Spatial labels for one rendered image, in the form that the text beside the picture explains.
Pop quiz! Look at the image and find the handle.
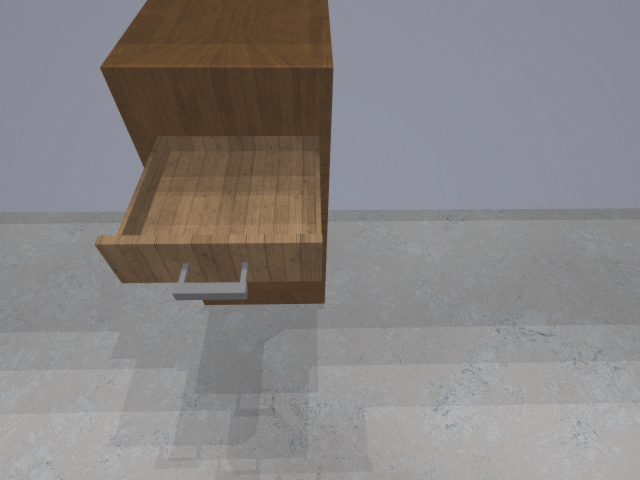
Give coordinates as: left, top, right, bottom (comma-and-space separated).
172, 262, 249, 300

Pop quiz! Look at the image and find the drawer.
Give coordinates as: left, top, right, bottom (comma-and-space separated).
94, 136, 323, 283

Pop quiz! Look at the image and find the cabinet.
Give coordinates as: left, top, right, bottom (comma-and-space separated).
100, 0, 333, 305

